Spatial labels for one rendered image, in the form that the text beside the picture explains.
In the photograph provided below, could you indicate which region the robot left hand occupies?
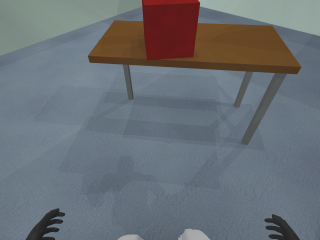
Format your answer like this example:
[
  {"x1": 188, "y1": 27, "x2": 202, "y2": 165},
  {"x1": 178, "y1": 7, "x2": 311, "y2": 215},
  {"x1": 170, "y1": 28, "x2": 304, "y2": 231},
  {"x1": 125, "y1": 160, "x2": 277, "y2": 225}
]
[{"x1": 26, "y1": 208, "x2": 65, "y2": 240}]

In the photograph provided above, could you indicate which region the table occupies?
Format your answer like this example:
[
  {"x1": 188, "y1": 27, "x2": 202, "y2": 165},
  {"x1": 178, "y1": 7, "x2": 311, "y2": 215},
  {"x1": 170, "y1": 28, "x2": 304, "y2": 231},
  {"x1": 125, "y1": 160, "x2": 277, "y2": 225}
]
[{"x1": 88, "y1": 20, "x2": 301, "y2": 145}]

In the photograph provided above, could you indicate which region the robot right thigh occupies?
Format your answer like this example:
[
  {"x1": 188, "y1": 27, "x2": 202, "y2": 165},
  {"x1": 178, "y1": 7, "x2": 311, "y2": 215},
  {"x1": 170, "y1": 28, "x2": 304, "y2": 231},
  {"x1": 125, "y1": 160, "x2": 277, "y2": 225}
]
[{"x1": 178, "y1": 229, "x2": 210, "y2": 240}]

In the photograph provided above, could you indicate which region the carton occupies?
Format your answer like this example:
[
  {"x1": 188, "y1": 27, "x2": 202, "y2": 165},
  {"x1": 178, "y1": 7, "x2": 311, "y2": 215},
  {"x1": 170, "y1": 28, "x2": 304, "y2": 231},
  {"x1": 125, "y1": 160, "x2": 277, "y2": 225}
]
[{"x1": 142, "y1": 0, "x2": 200, "y2": 60}]

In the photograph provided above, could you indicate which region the robot right hand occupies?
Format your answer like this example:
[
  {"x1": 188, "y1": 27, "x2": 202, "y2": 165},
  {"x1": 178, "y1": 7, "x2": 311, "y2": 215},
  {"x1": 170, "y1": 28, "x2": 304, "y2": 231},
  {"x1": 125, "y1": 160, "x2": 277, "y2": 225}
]
[{"x1": 264, "y1": 214, "x2": 300, "y2": 240}]

